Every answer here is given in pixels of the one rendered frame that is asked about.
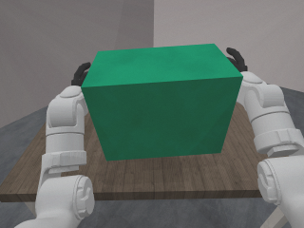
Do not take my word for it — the robot left hand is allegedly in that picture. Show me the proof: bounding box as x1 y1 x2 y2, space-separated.
71 62 91 86

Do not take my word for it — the left robot upper arm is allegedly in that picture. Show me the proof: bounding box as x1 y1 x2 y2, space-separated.
14 175 95 228

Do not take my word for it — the right robot forearm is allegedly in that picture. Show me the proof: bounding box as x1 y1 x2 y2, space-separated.
236 71 304 158

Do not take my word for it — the robot right hand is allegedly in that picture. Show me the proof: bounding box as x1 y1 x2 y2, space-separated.
226 47 248 72

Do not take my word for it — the right robot upper arm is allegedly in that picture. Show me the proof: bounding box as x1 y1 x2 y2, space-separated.
256 155 304 228

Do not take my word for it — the left robot forearm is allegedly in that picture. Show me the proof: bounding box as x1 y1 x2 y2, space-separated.
35 85 88 216

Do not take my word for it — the carton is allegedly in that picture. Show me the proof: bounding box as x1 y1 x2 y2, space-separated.
81 44 243 162

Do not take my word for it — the table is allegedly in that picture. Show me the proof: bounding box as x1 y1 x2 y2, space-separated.
0 102 289 228

